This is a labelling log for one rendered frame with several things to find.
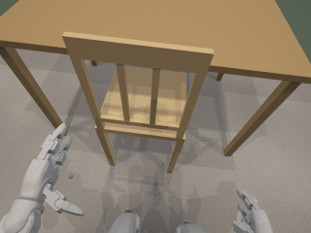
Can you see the robot thigh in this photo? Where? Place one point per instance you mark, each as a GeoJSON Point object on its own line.
{"type": "Point", "coordinates": [126, 223]}
{"type": "Point", "coordinates": [189, 228]}

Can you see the robot left thigh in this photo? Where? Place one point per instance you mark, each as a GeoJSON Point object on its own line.
{"type": "Point", "coordinates": [126, 223]}

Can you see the robot left forearm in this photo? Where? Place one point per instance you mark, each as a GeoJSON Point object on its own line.
{"type": "Point", "coordinates": [23, 217]}

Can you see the robot left hand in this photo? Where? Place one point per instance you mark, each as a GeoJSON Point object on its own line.
{"type": "Point", "coordinates": [43, 168]}

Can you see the table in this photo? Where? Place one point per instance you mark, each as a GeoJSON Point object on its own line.
{"type": "Point", "coordinates": [250, 38]}

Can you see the robot right thigh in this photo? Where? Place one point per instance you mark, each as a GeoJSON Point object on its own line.
{"type": "Point", "coordinates": [189, 228]}

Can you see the robot right hand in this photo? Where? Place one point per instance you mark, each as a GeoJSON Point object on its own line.
{"type": "Point", "coordinates": [256, 219]}

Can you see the chair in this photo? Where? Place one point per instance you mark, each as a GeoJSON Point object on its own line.
{"type": "Point", "coordinates": [141, 102]}

